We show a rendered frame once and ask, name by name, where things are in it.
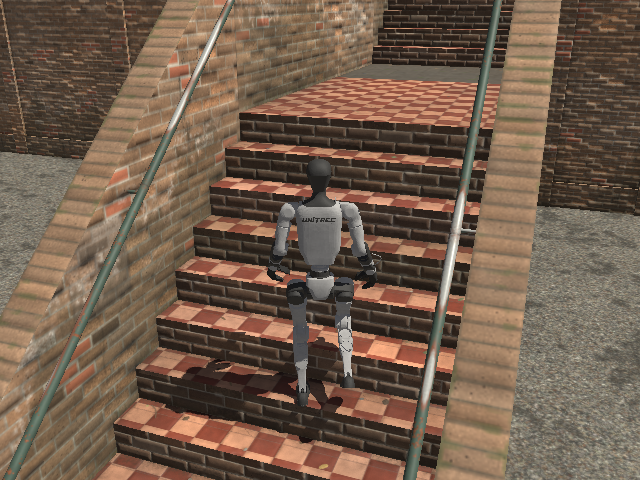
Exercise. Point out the robot left upper arm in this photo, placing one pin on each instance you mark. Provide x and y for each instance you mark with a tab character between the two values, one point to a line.
287	213

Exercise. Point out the robot left forearm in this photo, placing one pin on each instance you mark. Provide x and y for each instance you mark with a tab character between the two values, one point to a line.
274	260

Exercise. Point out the right robot shin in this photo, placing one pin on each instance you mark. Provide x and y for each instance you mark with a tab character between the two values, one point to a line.
345	341

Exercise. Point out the robot right upper arm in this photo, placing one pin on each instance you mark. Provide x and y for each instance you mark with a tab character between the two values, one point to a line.
351	212

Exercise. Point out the robot right hand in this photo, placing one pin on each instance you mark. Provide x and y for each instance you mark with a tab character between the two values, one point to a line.
373	279

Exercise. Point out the robot left hand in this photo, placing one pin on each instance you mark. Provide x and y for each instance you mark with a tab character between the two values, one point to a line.
273	276

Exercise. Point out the robot right forearm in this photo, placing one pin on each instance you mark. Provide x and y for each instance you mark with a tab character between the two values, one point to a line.
367	262

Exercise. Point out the robot right foot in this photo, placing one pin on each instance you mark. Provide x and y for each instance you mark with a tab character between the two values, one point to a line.
347	382

